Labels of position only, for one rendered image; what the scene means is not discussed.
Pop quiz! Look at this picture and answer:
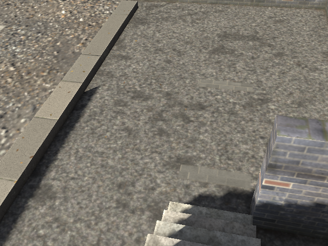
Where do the stairs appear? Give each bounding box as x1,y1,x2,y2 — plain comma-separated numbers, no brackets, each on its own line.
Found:
145,201,261,246

